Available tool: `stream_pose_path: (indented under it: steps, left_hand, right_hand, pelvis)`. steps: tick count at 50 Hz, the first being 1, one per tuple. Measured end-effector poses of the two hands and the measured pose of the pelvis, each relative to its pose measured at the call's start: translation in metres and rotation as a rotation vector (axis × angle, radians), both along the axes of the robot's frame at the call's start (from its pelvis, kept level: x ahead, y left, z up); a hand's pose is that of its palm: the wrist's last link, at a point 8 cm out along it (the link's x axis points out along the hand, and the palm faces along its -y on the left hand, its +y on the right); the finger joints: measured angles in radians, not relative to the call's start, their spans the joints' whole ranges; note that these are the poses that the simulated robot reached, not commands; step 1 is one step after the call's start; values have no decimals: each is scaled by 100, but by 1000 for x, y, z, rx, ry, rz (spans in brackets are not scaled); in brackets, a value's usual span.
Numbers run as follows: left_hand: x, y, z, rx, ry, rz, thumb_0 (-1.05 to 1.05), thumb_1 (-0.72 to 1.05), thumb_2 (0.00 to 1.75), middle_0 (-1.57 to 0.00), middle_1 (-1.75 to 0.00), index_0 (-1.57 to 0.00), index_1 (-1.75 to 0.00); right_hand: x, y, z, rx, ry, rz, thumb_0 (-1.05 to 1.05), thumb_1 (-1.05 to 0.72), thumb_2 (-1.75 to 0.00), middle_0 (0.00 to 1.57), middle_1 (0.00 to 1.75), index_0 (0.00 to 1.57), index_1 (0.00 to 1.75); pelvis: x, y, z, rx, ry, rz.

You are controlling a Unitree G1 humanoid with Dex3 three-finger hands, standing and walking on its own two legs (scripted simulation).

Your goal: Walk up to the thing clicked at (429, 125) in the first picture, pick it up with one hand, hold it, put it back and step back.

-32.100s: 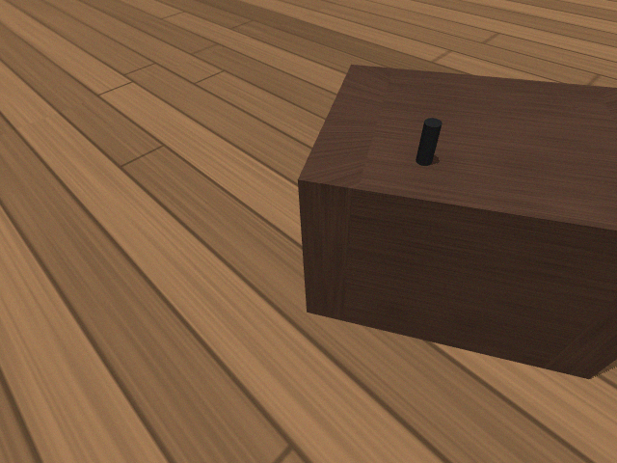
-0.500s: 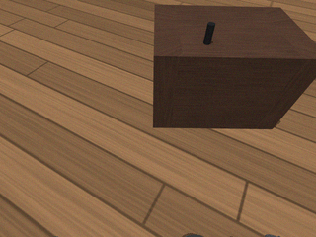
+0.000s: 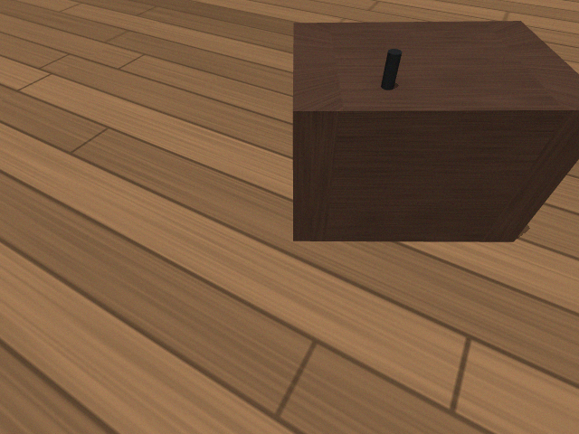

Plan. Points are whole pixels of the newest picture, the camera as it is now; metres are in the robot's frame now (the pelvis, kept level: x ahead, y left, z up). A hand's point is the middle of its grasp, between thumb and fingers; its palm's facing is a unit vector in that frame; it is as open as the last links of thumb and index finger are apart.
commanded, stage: step back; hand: right
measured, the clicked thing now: (391, 70) +1.13 -0.27 -0.06
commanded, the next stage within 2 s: stand in 0.48 s
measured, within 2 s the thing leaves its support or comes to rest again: neither
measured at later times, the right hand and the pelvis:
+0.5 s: hand out of the picture +0.12 -0.27 -0.15, palm faces -0.05 +0.94 -0.34, open 7.4 cm; pelvis +0.04 -0.02 +0.00, yaw +1 degrees
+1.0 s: hand out of the picture +0.12 -0.27 -0.14, palm faces -0.03 +0.94 -0.33, open 7.4 cm; pelvis +0.03 -0.02 +0.02, yaw +0 degrees
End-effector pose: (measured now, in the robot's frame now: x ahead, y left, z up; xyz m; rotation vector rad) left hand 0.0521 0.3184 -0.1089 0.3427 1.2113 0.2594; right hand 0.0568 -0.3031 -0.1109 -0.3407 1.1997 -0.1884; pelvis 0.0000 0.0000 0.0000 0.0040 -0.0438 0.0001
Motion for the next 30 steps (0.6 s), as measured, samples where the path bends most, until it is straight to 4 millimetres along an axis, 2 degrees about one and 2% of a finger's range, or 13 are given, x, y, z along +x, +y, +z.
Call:
stream_pose_path:
  steps: [3,7,14,19,25,30]
  left_hand:
    - [16,1,2,-12,-16,-18,0,91,89,-21,-30,-20,-30]
    - [36,-4,1,-21,-35,-38,0,91,90,-20,-30,-20,-30]
    - [53,-29,-3,-12,-45,-40,0,91,90,-20,-30,-20,-29]
    - [65,-39,-2,-29,-51,-36,0,90,89,-21,-30,-21,-30]
    - [87,-41,1,-52,-90,-27,0,90,89,-21,-30,-21,-30]
    - [94,-42,2,-64,-79,-29,0,91,89,-21,-30,-20,-30]
  right_hand:
    - [1,4,7,-4,-7,-8,1,-90,-90,21,30,21,30]
    - [7,-3,10,-18,-12,-14,1,-90,-90,21,30,21,30]
    - [34,-23,-7,-15,-13,-34,1,-90,-90,21,30,21,30]
    - [53,-20,-11,3,-18,-13,1,-90,-90,21,30,20,29]
    - [62,-11,-7,13,10,8,1,-90,-90,21,30,20,29]
    - [69,-7,1,18,-12,11,1,-90,-90,21,30,21,30]
  pelvis:
    - [5,0,4,-10,2,-5]
    - [12,-5,4,-1,2,-11]
    - [24,-19,-5,-29,-2,-4]
    - [34,-19,-4,-12,19,10]
    - [39,-18,1,-4,24,10]
    - [43,-18,7,-4,14,4]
